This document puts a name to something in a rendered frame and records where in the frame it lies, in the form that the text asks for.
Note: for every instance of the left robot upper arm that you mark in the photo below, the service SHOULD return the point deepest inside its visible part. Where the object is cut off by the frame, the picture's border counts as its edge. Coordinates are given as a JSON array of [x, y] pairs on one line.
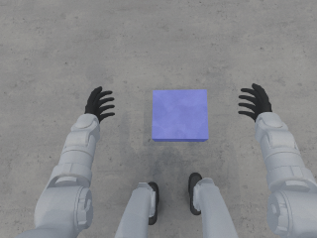
[[63, 212]]

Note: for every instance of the robot left forearm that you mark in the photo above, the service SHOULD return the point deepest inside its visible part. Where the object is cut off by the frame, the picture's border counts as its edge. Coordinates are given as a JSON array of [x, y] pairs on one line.
[[77, 156]]

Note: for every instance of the left robot hand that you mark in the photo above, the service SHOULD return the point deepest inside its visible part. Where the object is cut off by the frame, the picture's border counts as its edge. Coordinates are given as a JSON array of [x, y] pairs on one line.
[[94, 102]]

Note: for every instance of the carton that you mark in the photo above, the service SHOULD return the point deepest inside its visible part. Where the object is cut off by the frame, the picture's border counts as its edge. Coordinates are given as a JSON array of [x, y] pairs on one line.
[[180, 115]]

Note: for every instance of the robot left foot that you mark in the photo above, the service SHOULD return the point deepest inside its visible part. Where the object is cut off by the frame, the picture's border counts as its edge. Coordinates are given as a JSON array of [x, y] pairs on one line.
[[153, 219]]

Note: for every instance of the right robot thigh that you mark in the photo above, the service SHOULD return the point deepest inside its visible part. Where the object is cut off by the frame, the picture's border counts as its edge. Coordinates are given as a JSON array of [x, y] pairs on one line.
[[216, 219]]

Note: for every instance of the robot right forearm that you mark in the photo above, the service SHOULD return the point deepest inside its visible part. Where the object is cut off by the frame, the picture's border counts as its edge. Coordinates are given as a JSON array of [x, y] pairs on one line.
[[282, 159]]

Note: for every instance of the right robot upper arm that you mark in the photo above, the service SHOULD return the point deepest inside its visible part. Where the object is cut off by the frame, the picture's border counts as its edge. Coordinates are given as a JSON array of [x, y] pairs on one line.
[[292, 214]]

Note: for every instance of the right robot hand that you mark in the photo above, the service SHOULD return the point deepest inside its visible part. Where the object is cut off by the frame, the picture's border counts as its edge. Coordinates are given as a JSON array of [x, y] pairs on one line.
[[260, 100]]

